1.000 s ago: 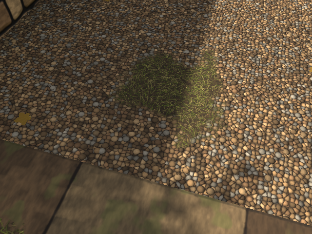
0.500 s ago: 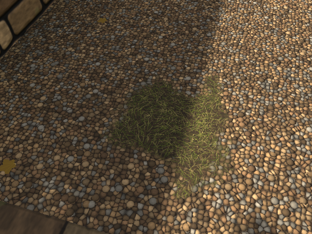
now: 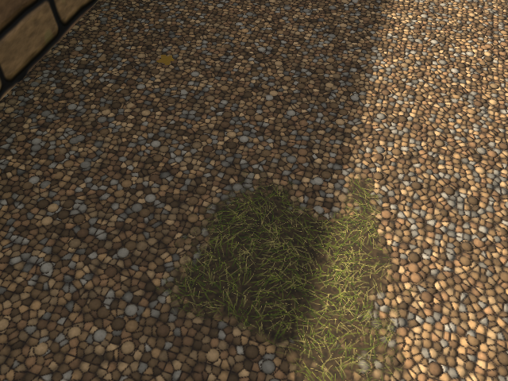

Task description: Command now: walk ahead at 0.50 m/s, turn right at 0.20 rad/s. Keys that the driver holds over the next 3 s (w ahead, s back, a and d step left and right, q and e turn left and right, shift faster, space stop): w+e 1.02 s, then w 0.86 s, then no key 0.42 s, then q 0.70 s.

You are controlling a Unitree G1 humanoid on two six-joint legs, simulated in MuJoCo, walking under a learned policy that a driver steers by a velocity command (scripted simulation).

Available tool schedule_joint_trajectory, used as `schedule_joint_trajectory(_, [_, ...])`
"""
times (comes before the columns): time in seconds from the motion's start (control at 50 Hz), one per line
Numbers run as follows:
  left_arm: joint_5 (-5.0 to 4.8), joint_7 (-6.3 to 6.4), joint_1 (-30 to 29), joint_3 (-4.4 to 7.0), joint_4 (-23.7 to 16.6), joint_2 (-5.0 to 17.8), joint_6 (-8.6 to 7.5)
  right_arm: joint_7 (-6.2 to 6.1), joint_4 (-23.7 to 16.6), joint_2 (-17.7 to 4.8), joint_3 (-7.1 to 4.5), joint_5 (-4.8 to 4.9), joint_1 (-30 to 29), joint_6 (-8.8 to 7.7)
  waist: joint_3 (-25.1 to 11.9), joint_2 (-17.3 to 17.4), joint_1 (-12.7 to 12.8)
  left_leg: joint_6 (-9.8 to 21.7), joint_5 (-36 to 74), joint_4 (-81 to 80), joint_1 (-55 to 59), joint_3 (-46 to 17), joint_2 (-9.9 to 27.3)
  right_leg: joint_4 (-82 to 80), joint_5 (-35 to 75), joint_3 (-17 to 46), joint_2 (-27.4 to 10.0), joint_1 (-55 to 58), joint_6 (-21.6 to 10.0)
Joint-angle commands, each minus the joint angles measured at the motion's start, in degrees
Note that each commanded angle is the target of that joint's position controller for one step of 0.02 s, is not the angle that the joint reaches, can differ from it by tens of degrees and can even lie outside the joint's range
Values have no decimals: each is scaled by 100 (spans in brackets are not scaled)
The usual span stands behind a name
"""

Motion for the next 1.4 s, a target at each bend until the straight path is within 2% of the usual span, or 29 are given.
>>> schedule_joint_trajectory(0.02, [12, 18, -224, 206, -562, 650, -25, -34, -106, -510, -146, -80, 459, -72, -449, 603, -220, 1038, 496, -1728, 1784, -1845, 1653, 108, 601, 408, -682, -1747, -9])
schedule_joint_trajectory(0.1, [49, 26, -247, 179, -636, 334, 184, -86, 69, -760, -258, -125, 379, -219, -168, 432, -72, 1079, 1125, -2271, 1348, -1006, 1630, -627, 1425, 440, -759, -1711, 168])
schedule_joint_trajectory(0.16, [34, -37, -522, 234, -721, 345, 87, -196, 153, -745, -259, -103, 289, -234, -27, 419, -69, 722, 1314, -2208, 1282, -47, 1210, -1928, 3030, 394, -605, -1643, 193])
schedule_joint_trajectory(0.22, [71, -169, -1238, 126, -957, 89, 25, -275, 304, -832, -281, -33, 606, -171, 55, 381, -412, 610, 1019, -2127, 1270, 326, 1191, -2963, 4019, -30, -453, -1213, 147])
schedule_joint_trajectory(0.32, [65, -330, -1759, 140, -1299, 217, 136, -330, 491, -933, -346, 59, 916, 7, 377, 273, -533, 475, 759, -1432, 2371, 358, 1692, -3517, 3521, 118, -525, -1917, -52])
schedule_joint_trajectory(0.38, [95, -399, -1809, 155, -1439, 272, 162, -364, 478, -1102, -407, 103, 950, 160, 413, 235, -459, 360, 1979, -762, 2708, 436, 1799, -3638, 2428, -268, -339, -1785, -185])
schedule_joint_trajectory(0.44, [104, -280, 42, 486, -952, 797, 201, -344, 428, -1098, -378, 99, 755, 212, -609, 74, 475, 44, 3374, 1987, 1946, 799, 1350, -3888, 2605, -682, 211, 906, -644])
schedule_joint_trajectory(0.46, [104, -150, 460, 612, -835, 1200, 263, -300, 369, -599, -256, -90, 901, 114, -1031, -1101, 513, -233, -77, 4351, -87, 910, 671, -3309, 4315, 495, -689, 2862, -1118])
schedule_joint_trajectory(0.48, [82, -179, 397, 566, -1072, 1638, 193, -180, 39, -378, -70, -199, 1504, -95, -1981, -1471, 1, -490, -2859, 5826, -1982, -103, -37, -3310, 4775, 3061, -1802, 4524, -2259])
schedule_joint_trajectory(0.5, [94, -215, 926, 566, -1030, 1356, 190, -142, -214, -841, -132, 115, 759, -260, -2539, -765, 604, -439, -2533, 5831, -2521, -757, 13, -4232, 2765, 3680, -1946, 4762, -2409])
schedule_joint_trajectory(0.52, [65, -191, 602, 522, -988, 1135, 138, -160, -379, -898, -147, 267, 247, -323, -1610, -369, 516, -312, -1978, 5207, -2945, -787, 336, -4580, 1969, 3189, -1698, 4151, -2045])
schedule_joint_trajectory(0.54, [55, -155, -69, 397, -1124, 789, 80, -228, -281, -959, -166, 150, 184, -301, -1117, 117, 216, -269, -1199, 4374, -2595, -876, 662, -4670, 2097, 2576, -1478, 3169, -1692])
schedule_joint_trajectory(0.58, [120, -93, -575, 344, -1284, 677, 50, -271, -215, -1000, -228, -98, 270, -169, -562, 49, -143, -477, -870, 3696, -1853, -919, 830, -4872, 3192, 2233, -1270, 1787, -1639])
schedule_joint_trajectory(0.64, [131, 27, -534, 385, -1265, 835, 57, -274, -304, -701, -175, -164, 157, -51, -339, -1, -216, -750, -489, 2579, -1422, -687, 747, -5009, 4103, 1558, -913, 965, -1520])
schedule_joint_trajectory(0.72, [58, 155, -241, 425, -1137, 920, 152, -193, -546, -392, -52, -149, -656, -97, -282, -182, 122, -745, 1374, 631, -714, -457, 272, -4894, 3646, 977, -328, 484, -1021])
schedule_joint_trajectory(0.8, [13, 158, 176, 410, -937, 809, 201, -119, -800, -566, -103, -45, -1116, -139, -167, -304, 270, -525, 1495, -94, -562, -665, 92, -4587, 2680, 1595, -545, 871, -854])
schedule_joint_trajectory(0.88, [61, 172, -30, 397, -994, 741, 234, -135, -630, -896, -266, -60, -250, -251, -431, -498, -300, -107, 850, -436, 503, -630, 56, -3624, 3310, 1961, -531, 1233, -630])
schedule_joint_trajectory(0.9, [106, 137, -137, 304, -1100, 517, 221, -170, -529, -1089, -340, -153, 504, -271, -1093, -265, -676, 180, 828, -279, 1873, -1042, 568, -2470, 3094, 1684, -206, 754, -441])
schedule_joint_trajectory(0.92, [94, 142, 461, 202, -1202, 162, 186, -212, -451, -1537, -455, -240, 1311, -232, -2005, 861, -645, 897, 227, -356, 3964, -2935, 1853, -476, 1225, 1002, 566, -858, -31])
schedule_joint_trajectory(0.94, [-29, 128, 824, 151, -1253, 289, 147, -160, -324, -1434, -441, -104, 1445, -169, -2352, 2147, -495, 1393, -1252, -994, 4536, -5006, 2599, 723, -1009, 828, 603, -2140, 114])
schedule_joint_trajectory(0.96, [-69, 118, 480, 272, -1165, 825, 165, -180, -466, -923, -313, -19, 1091, -130, -1492, 1293, -611, 1139, -2187, -1232, 3861, -4520, 2401, 1140, -607, 921, 208, -2570, 169])
schedule_joint_trajectory(0.98, [-15, 112, -47, 310, -1262, 943, 202, -210, -522, -726, -253, -48, 766, -61, -833, 784, -624, 870, -1934, -1309, 3046, -3598, 2149, 1121, -137, 648, -12, -2571, 191])
schedule_joint_trajectory(1.0, [51, 105, -305, 318, -1347, 868, 221, -210, -502, -642, -210, -93, 478, -21, -348, 527, -476, 771, -1262, -1462, 2239, -2933, 1911, 848, 166, 520, -203, -2411, 201])
schedule_joint_trajectory(1.04, [55, 71, -260, 316, -1359, 637, 277, -198, -428, -512, -150, -147, 291, -43, -81, 686, -223, 693, -515, -1780, 1371, -2110, 1577, 389, 465, 471, -478, -1884, 169])
schedule_joint_trajectory(1.12, [92, 73, -411, 201, -1437, 269, 293, -144, -179, -739, -230, -81, 437, -146, -62, 582, -159, 982, 343, -2197, 1246, -1392, 1574, -563, 974, 392, -553, -1897, 234])
schedule_joint_trajectory(1.22, [118, -70, -1229, 77, -1572, 139, 130, -160, 23, -957, -264, 30, 599, -47, 10, 461, -389, 824, 989, -2214, 1445, -517, 1308, -2345, 2358, -49, -523, -1580, 288])
schedule_joint_trajectory(1.32, [63, -168, -1879, 76, -1802, 267, 71, -157, 339, -1166, -298, 130, 1132, 107, 175, 620, -563, 702, 1139, -1925, 2085, -550, 1620, -3205, 1993, -277, -327, -1389, 136])
schedule_joint_trajectory(1.36, [93, -175, -1543, 154, -1738, 425, 55, -181, 406, -1257, -308, 168, 1053, 177, -2, 711, -239, 561, 2134, -1392, 2229, -456, 1647, -3556, 1769, -455, -128, -721, -61])
schedule_joint_trajectory(1.4, [148, -96, 34, 422, -1264, 938, 74, -222, 406, -974, -179, 109, 1041, 186, -1026, 482, 535, 184, 2787, 620, 1414, 74, 1156, -3644, 2044, -306, -175, 1742, -416])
